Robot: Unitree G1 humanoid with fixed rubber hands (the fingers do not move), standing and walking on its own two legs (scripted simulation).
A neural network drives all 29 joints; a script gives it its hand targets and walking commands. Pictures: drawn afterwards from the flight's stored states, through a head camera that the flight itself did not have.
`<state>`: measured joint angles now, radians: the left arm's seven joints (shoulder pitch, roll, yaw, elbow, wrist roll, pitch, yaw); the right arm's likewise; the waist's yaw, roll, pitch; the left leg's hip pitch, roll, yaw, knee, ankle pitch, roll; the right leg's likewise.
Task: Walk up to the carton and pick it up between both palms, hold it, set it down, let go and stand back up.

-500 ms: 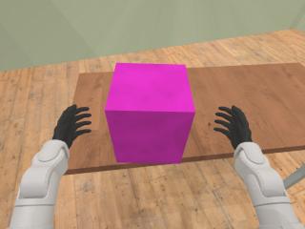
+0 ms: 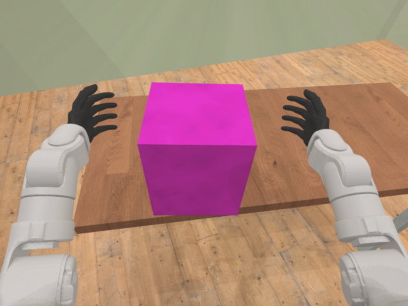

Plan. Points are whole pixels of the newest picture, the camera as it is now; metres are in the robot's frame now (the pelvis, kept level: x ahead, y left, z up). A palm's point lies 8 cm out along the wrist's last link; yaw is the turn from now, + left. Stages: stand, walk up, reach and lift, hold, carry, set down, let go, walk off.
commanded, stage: reach and lift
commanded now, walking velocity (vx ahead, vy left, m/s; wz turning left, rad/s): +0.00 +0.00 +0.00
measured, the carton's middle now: (196, 151) +0.44 +0.00 +0.05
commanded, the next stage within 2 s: none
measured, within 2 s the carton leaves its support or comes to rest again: neither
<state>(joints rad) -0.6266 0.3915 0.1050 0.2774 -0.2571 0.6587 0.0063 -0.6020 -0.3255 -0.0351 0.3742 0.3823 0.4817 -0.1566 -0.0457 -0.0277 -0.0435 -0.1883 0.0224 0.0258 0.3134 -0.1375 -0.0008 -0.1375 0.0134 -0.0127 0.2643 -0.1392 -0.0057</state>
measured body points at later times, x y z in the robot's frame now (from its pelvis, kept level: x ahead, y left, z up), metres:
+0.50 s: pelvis +0.00 +0.00 +0.00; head +0.00 +0.01 +0.45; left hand +0.45 +0.21 +0.24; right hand +0.44 -0.22 +0.23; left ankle +0.02 +0.12 -0.75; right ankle +0.00 -0.12 -0.75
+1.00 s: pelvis -0.01 +0.00 +0.00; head -0.01 +0.01 +0.45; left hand +0.46 +0.20 +0.24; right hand +0.44 -0.21 +0.23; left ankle +0.02 +0.12 -0.75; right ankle +0.00 -0.12 -0.75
